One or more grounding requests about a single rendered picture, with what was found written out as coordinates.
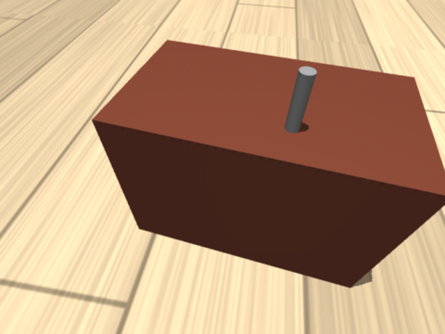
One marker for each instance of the can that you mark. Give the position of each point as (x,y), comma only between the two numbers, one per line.
(300,98)

